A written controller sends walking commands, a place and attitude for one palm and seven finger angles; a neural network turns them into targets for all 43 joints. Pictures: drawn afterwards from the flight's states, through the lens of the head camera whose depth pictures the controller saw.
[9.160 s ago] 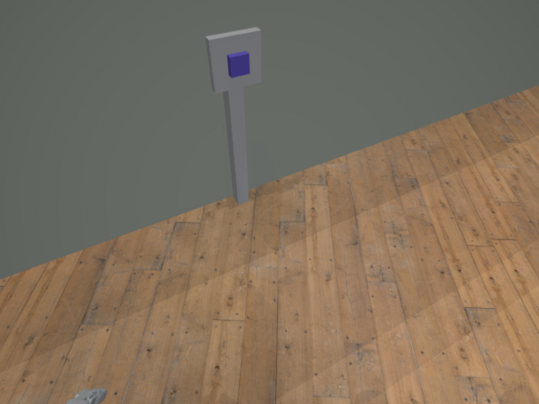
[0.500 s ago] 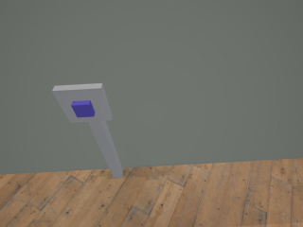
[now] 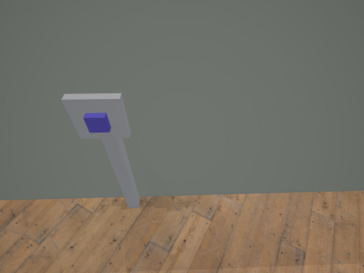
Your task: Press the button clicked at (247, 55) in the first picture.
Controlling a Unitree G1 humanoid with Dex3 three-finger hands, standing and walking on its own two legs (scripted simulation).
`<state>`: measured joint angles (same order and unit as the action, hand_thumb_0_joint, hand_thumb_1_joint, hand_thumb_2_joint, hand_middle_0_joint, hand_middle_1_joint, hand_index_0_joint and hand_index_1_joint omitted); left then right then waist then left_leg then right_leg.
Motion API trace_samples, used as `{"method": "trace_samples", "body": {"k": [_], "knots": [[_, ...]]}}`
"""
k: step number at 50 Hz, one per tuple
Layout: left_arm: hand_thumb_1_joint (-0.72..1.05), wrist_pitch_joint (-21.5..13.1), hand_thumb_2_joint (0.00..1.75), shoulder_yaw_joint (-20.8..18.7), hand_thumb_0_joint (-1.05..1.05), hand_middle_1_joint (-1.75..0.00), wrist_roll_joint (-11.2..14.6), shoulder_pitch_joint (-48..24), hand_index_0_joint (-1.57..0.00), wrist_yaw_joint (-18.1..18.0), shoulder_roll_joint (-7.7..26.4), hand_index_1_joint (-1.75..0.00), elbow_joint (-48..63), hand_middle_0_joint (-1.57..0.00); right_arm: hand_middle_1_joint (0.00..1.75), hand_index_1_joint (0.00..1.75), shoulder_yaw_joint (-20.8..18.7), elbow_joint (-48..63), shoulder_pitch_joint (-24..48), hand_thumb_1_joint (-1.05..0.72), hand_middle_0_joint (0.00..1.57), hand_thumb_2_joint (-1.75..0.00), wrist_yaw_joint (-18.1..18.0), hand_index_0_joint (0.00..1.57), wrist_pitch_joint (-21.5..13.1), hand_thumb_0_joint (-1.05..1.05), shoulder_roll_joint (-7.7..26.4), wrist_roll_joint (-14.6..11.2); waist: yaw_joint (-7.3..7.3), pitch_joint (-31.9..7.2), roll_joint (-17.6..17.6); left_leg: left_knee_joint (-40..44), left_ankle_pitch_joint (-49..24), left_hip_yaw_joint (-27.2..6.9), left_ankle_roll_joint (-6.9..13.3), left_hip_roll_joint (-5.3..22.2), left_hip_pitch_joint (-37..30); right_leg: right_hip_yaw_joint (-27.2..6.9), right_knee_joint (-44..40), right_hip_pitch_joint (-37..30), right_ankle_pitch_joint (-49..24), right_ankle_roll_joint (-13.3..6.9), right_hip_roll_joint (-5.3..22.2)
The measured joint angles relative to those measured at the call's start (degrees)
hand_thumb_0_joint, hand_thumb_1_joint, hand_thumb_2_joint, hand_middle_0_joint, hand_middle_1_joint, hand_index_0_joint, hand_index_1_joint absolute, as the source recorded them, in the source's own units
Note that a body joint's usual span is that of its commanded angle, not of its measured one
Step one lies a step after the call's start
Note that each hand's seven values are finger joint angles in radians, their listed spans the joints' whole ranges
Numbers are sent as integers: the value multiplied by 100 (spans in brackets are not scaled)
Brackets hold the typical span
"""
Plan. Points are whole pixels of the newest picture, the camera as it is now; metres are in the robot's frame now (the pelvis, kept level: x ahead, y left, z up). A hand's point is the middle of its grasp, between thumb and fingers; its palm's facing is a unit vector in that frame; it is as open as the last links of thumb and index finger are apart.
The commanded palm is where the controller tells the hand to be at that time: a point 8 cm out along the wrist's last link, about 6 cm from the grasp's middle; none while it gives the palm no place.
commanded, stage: come to a stop and stand still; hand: left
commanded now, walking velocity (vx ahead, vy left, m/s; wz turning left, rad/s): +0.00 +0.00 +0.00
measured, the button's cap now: (98, 122) +0.57 +0.32 -0.04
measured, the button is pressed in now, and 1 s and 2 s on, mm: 0 0 0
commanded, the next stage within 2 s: look again from close up in 0.18 s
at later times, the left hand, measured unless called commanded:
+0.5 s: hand out of the picture +0.01 +0.20 -0.18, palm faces +0.02 -0.98 -0.21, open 7.4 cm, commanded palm none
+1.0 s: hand out of the picture +0.05 +0.20 -0.18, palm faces +0.03 -0.98 -0.21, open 7.4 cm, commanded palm none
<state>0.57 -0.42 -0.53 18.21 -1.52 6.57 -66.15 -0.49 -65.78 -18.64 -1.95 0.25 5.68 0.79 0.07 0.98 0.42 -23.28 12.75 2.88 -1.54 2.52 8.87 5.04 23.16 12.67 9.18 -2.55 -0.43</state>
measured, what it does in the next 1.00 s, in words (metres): shifts its weight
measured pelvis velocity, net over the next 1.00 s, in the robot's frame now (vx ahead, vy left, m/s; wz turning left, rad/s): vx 0.04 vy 0.03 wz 0.02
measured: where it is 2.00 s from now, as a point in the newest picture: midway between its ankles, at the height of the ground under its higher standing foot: outside the picture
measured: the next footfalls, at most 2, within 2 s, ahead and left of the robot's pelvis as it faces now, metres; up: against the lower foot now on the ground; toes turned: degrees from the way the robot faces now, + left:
right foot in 1.50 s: +0.16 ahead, -0.06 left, +0.00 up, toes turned +7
left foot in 1.82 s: +0.11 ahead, +0.16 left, +0.00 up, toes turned +8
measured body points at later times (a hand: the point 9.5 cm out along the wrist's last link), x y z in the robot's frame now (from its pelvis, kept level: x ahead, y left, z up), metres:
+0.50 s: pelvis +0.01 +0.03 -0.01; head +0.00 +0.02 +0.44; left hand +0.01 +0.25 -0.16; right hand -0.01 -0.18 -0.17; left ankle +0.00 +0.14 -0.74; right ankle +0.04 -0.09 -0.74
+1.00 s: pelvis +0.04 +0.03 -0.01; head +0.05 +0.02 +0.44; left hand +0.04 +0.26 -0.16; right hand +0.04 -0.19 -0.17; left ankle +0.00 +0.14 -0.74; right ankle +0.04 -0.09 -0.74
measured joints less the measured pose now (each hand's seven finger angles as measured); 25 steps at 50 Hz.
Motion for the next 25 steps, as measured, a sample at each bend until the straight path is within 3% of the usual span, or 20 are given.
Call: {"method": "trace_samples", "body": {"k": [15,21,25], "knots": [[90,-109,90,45,0,-30,-26,57,-20,-57,-111,-29,6,-20,30,30,23,-1,-128,-91,19,-90,-7,20,-73,1,36,-22,13,12,-27,-127,78,65,64,-32,112,-57,69,99,18,67,43],[90,-131,90,66,0,-30,-71,59,-20,-67,-15,-30,226,-20,30,30,12,459,-186,-91,19,-90,91,20,-74,1,188,25,-149,-117,119,-863,461,-26,175,-103,514,-39,660,421,344,123,120],[91,-103,90,52,1,-30,-63,-35,-20,-53,122,-30,338,-20,30,30,64,577,-262,-91,19,-90,77,20,-125,1,189,27,-137,-246,148,-748,485,16,258,-228,401,-91,725,392,424,214,239]]}}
